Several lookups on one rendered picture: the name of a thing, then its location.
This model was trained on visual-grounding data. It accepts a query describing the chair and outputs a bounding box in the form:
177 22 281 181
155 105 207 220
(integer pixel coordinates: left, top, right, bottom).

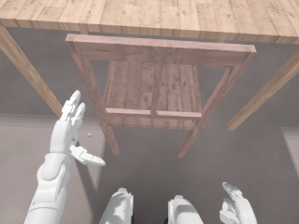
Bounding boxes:
65 34 257 159

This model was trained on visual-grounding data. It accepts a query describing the robot left hand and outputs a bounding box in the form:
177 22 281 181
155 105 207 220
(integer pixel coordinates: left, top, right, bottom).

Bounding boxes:
50 91 106 166

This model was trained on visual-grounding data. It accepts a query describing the left robot thigh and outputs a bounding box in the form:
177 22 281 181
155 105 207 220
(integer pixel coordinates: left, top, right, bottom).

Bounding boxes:
99 191 134 224

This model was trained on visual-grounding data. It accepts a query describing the robot right hand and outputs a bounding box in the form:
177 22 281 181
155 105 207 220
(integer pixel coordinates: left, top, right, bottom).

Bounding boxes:
220 182 258 224

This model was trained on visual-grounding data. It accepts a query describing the table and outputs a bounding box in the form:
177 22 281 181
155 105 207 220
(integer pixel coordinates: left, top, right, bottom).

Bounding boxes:
0 0 299 131

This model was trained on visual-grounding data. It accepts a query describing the robot thigh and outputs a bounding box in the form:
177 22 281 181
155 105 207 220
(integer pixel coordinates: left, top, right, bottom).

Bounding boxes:
168 198 204 224
99 191 134 224

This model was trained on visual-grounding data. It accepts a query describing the right robot thigh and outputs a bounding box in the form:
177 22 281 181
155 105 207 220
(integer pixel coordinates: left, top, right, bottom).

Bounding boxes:
168 198 204 224

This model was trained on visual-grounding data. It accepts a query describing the robot left forearm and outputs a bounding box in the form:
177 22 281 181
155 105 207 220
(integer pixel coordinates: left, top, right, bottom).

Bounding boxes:
23 152 71 224

